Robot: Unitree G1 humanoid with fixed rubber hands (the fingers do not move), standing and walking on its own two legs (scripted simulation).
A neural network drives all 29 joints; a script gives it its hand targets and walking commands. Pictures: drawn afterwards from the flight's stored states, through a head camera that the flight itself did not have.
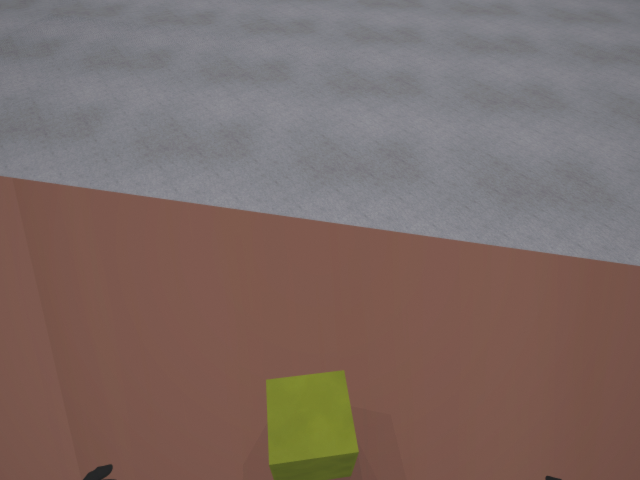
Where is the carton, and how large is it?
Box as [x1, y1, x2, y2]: [266, 370, 358, 479]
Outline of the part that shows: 343,370 266,380 269,466 274,479 328,479 348,476 351,474 358,450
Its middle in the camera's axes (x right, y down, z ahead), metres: -0.03 +0.53 +1.05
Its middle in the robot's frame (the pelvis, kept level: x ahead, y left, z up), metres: +0.38 +0.04 -0.66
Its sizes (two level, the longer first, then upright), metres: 0.210 0.200 0.250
